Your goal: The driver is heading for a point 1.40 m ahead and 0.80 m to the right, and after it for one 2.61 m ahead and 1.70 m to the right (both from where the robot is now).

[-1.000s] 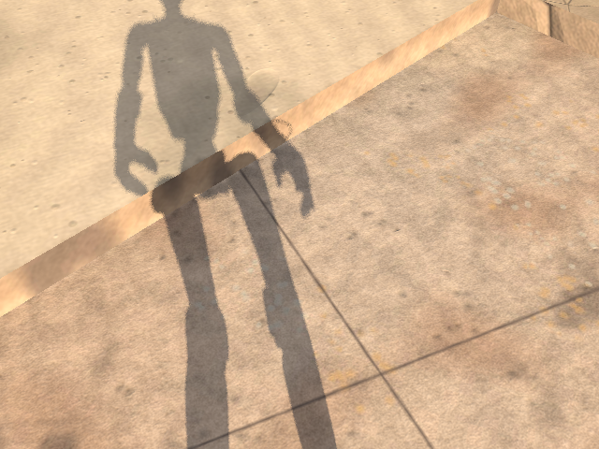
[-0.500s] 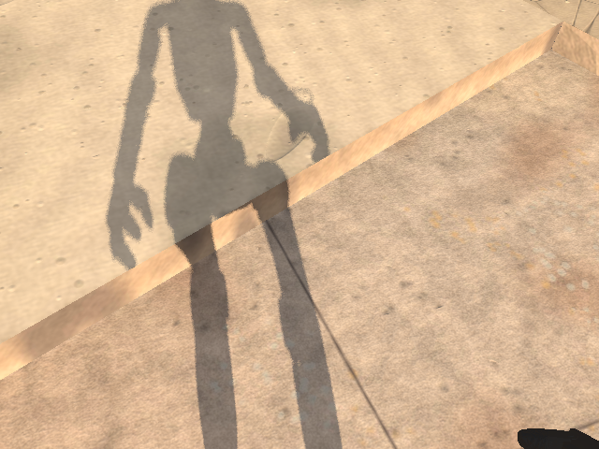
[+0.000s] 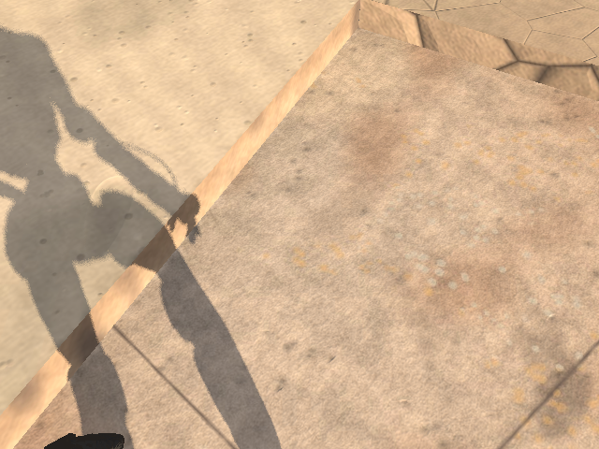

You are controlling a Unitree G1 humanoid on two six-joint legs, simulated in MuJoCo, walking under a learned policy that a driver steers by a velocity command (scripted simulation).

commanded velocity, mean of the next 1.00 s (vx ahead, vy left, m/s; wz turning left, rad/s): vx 0.50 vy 0.00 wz -0.59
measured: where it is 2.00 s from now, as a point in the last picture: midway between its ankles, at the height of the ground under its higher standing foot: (476, 246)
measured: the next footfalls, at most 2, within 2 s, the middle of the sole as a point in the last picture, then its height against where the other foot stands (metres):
left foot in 0.42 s outside the picture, level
right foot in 0.96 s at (421, 378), level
